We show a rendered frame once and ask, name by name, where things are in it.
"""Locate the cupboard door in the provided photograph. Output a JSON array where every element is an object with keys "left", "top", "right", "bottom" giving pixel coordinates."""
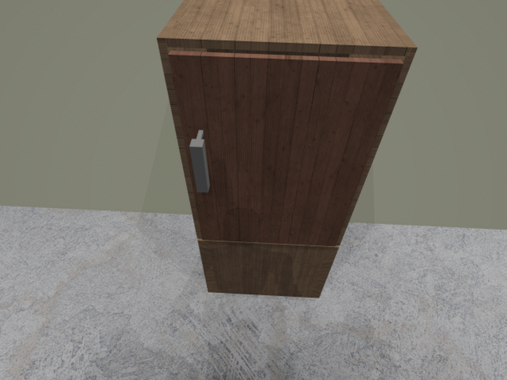
[{"left": 168, "top": 51, "right": 404, "bottom": 246}]

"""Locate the handle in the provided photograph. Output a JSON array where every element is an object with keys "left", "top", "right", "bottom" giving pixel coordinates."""
[{"left": 189, "top": 130, "right": 210, "bottom": 192}]

